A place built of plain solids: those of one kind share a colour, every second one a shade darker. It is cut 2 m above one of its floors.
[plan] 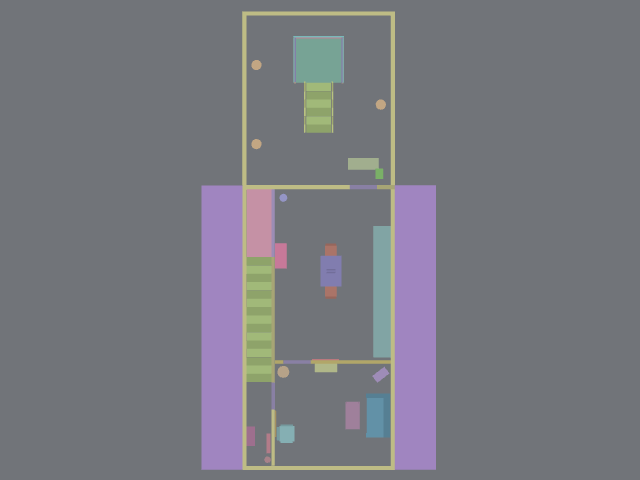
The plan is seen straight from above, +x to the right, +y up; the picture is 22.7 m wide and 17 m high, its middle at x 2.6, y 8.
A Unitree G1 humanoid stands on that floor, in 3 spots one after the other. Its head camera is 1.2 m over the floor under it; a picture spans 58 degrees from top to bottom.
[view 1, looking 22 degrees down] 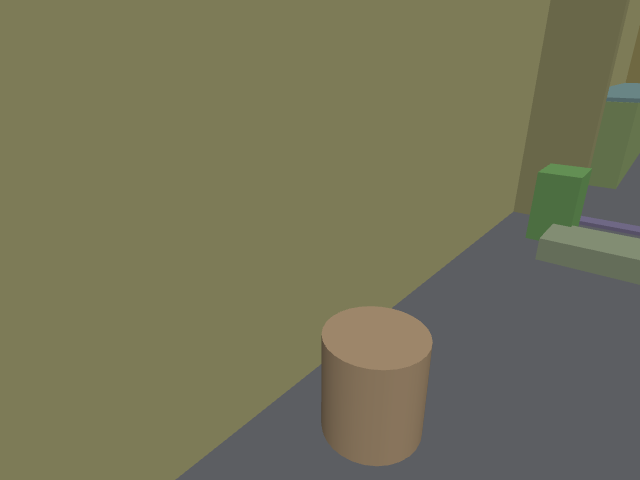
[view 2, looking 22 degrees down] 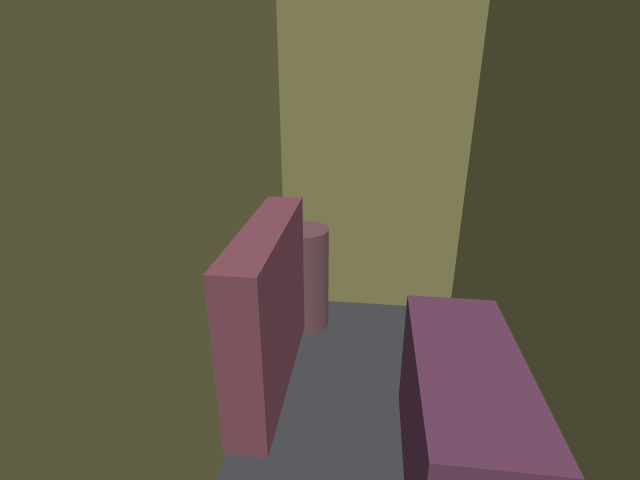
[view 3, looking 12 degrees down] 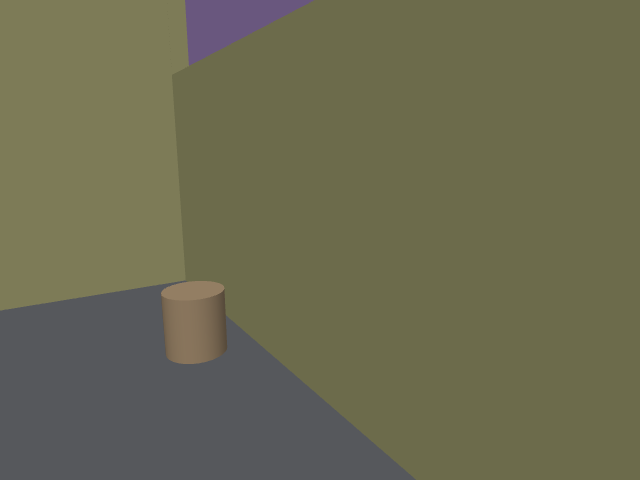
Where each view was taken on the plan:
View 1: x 4.14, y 13.85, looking -51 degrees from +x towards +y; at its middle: wall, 1.65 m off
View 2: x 0.44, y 2.07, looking -83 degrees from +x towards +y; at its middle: umbrella_stand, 1.92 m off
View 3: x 1.05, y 13.85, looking -123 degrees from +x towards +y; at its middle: wall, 1.97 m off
